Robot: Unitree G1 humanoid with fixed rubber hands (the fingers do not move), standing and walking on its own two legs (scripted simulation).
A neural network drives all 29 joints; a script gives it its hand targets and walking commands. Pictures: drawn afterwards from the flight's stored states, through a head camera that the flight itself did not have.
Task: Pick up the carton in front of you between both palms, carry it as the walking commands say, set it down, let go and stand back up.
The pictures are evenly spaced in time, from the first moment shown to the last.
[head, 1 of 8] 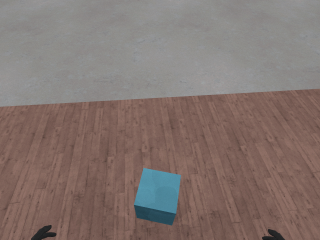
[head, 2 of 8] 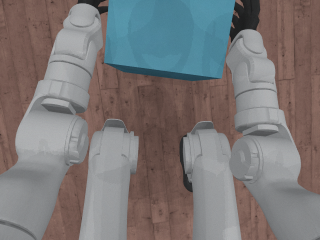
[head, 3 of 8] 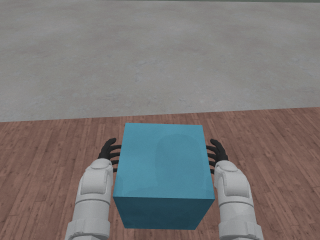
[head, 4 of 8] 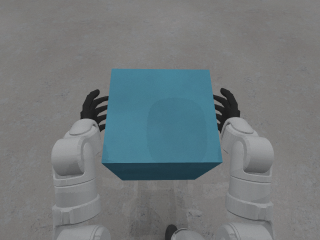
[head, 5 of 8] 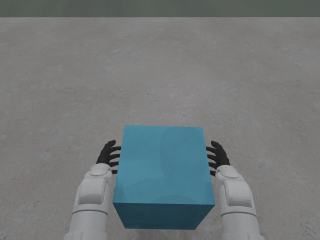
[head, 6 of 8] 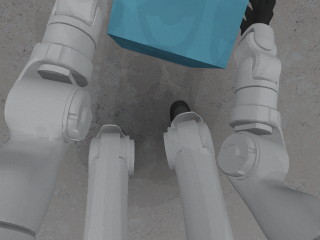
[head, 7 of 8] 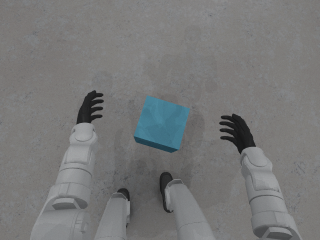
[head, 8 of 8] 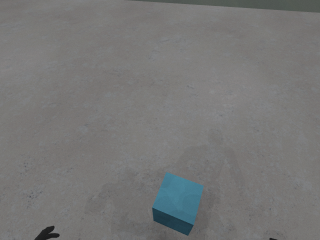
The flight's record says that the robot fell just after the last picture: no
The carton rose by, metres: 0.69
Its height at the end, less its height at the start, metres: -0.07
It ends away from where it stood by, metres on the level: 2.51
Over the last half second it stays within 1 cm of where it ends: yes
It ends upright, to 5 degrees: yes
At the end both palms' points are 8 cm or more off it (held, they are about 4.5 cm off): yes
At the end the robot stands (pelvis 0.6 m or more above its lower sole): yes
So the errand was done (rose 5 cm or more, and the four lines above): yes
